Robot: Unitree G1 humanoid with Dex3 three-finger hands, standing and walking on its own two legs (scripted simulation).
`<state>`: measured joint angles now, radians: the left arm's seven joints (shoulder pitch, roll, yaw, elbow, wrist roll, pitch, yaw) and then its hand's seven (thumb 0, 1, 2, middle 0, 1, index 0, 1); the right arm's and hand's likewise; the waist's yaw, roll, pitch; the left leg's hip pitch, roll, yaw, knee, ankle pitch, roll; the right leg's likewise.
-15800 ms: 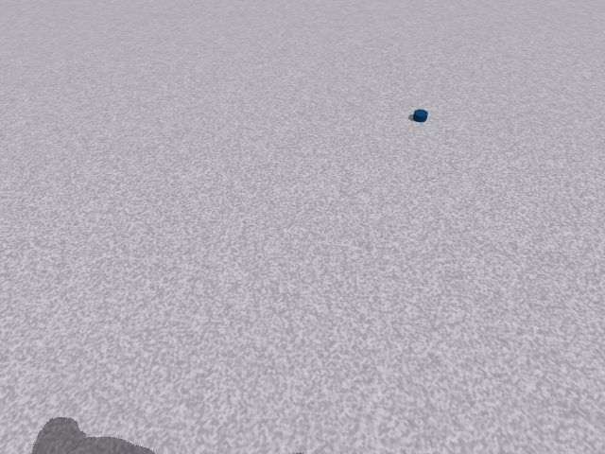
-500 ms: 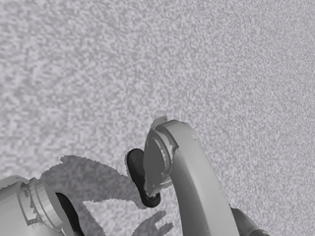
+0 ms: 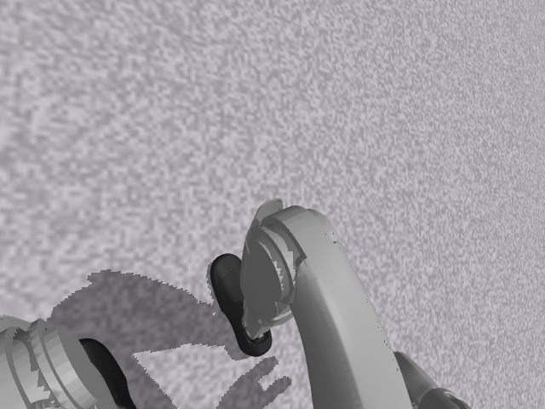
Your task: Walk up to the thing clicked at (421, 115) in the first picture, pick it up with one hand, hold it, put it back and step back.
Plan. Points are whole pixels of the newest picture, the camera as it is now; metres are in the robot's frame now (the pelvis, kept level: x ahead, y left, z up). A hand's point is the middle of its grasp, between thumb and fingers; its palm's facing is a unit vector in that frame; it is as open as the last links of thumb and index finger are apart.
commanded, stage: rest palm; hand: left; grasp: from above
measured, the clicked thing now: out of the picture +0.51 +0.38 -0.29
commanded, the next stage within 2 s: none
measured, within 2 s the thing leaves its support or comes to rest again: neither
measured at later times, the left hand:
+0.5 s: hand out of the picture +0.49 +0.36 -0.24, palm faces -0.45 -0.15 -0.88, open 14.4 cm
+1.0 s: hand out of the picture +0.49 +0.36 -0.25, palm faces -0.45 -0.16 -0.88, open 14.2 cm
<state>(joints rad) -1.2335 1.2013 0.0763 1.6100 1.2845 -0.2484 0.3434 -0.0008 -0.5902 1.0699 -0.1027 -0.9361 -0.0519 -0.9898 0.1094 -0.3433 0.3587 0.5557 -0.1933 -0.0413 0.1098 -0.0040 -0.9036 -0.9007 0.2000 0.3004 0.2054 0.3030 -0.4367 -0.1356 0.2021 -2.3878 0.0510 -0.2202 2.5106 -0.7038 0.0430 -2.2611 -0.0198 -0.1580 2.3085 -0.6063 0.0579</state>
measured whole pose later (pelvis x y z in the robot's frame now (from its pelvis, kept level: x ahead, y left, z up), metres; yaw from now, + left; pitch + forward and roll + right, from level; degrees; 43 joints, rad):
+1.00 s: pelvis +0.00 +0.00 +0.00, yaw -1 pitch +30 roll -17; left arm -1.21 1.24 0.08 1.64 1.27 -0.26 0.41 0.00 -0.56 1.05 -0.11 -0.98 -0.07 -1.02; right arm 0.08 -0.35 0.40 0.58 -0.22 -0.08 0.12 0.00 -0.91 -0.90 0.20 0.30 0.20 0.30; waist -0.44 -0.16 0.23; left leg -2.39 0.05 -0.25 2.53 -0.72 0.04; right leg -2.25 -0.01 -0.18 2.31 -0.61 0.06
